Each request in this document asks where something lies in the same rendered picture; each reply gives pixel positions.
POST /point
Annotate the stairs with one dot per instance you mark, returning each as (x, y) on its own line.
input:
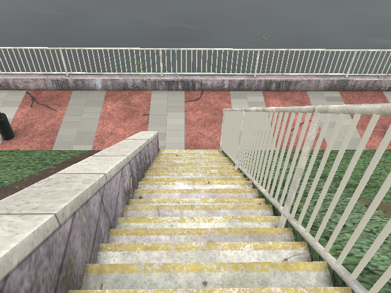
(197, 225)

